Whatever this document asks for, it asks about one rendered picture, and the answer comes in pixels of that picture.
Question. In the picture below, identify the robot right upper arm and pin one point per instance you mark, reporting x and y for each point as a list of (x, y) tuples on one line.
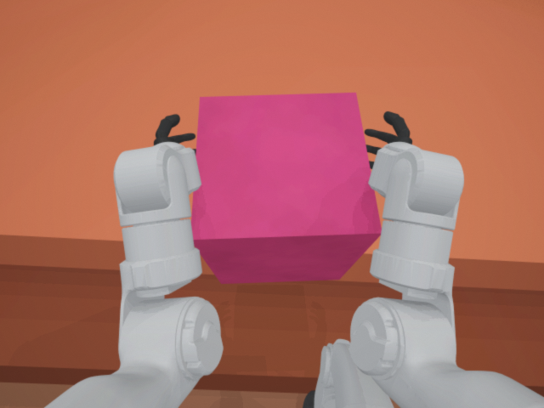
[(409, 350)]

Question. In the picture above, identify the robot right hand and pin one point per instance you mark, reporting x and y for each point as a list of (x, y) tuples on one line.
[(400, 128)]

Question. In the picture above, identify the robot left upper arm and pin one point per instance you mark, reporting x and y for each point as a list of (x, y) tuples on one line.
[(166, 346)]

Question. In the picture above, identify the right robot forearm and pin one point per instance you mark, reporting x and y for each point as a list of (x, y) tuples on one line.
[(422, 190)]

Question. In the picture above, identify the carton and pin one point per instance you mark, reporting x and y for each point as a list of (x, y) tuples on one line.
[(284, 192)]

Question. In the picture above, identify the right robot thigh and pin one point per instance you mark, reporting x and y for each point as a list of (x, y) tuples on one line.
[(352, 388)]

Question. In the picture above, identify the robot left hand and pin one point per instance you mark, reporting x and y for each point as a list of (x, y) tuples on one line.
[(164, 129)]

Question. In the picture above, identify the right robot shin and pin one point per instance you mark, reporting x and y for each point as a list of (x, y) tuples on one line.
[(324, 397)]

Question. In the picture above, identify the left robot forearm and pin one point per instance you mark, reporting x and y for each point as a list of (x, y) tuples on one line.
[(153, 185)]

